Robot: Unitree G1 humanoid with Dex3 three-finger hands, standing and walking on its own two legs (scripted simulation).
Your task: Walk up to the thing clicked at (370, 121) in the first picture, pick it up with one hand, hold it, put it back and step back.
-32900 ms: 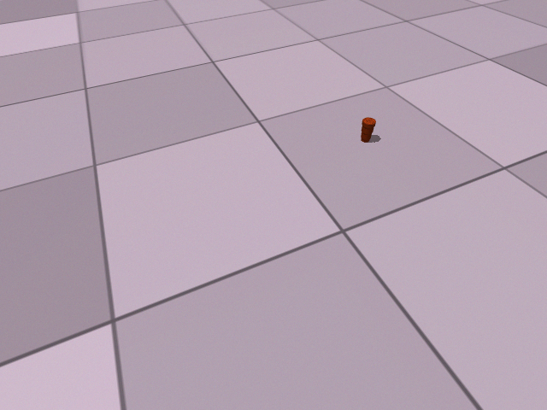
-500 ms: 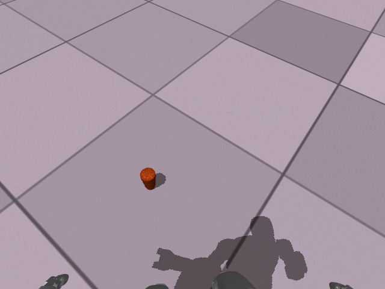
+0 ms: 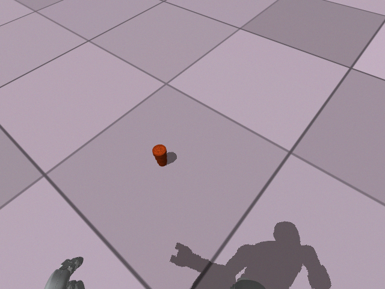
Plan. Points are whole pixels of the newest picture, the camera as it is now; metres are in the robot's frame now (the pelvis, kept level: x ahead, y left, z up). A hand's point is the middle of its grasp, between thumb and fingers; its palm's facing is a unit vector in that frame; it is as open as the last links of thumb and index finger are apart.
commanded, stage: step back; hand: left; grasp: from the side
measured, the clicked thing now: (161, 156) +0.86 +0.24 -0.68
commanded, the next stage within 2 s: stand in 1.52 s
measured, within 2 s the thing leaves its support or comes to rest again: neither
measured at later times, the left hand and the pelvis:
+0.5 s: hand out of the picture -0.10 +0.23 -0.12, palm faces -0.03 -0.90 -0.43, open 7.4 cm; pelvis -0.17 -0.05 +0.01, yaw -2 degrees
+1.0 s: hand out of the picture -0.17 +0.23 -0.13, palm faces +0.07 -0.92 -0.38, open 7.4 cm; pelvis -0.21 -0.04 +0.01, yaw +2 degrees
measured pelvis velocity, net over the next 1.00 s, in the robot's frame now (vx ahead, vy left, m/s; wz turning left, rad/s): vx -0.21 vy -0.04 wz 0.04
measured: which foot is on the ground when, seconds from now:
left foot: down 0.00-0.36, up 0.38-0.64, down 0.66-1.00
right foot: down 0.00-0.02, up 0.04-0.32, down 0.34-1.00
